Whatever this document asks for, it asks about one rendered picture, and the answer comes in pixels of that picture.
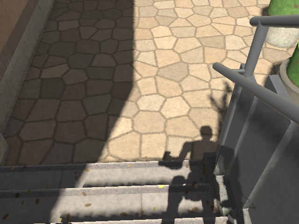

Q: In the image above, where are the stairs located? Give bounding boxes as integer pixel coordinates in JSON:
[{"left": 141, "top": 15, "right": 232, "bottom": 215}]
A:
[{"left": 0, "top": 160, "right": 229, "bottom": 224}]

